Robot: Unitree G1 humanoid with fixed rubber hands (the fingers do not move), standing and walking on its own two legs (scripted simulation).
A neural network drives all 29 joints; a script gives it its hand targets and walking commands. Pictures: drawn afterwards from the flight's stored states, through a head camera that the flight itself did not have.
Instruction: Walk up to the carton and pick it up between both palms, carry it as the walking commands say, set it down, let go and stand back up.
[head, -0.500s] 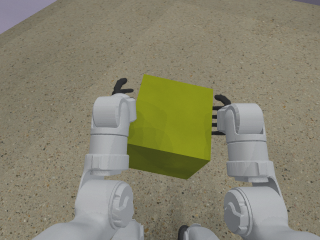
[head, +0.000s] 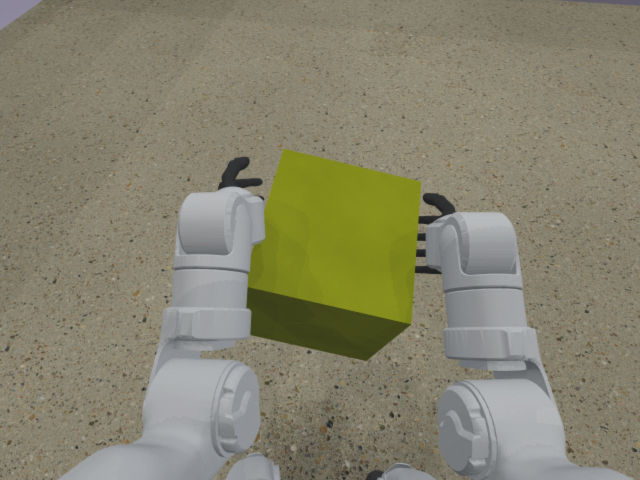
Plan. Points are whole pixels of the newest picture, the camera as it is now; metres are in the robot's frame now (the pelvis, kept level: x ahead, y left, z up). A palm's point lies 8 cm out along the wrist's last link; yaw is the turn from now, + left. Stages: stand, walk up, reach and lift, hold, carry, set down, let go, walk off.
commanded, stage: carry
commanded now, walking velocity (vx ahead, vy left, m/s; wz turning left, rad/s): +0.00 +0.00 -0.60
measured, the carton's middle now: (328, 262) +0.38 +0.03 +0.03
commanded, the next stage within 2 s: none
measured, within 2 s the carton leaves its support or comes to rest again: neither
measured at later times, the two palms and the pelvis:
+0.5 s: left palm (351, 293) +0.28 +0.01 +0.13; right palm (619, 413) +0.19 -0.23 +0.11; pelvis -0.13 -0.02 +0.00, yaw -18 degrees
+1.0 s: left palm (488, 476) +0.13 -0.10 +0.13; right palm out of the picture -0.02 -0.29 +0.10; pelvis -0.26 +0.00 +0.01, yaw -34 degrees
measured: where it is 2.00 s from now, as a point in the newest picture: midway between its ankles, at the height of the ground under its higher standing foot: outside the picture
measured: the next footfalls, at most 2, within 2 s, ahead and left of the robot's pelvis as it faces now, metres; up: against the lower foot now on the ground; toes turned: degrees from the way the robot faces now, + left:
left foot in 0.24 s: -0.01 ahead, +0.11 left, +0.00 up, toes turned -2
right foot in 0.50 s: -0.07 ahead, -0.16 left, +0.00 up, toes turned -23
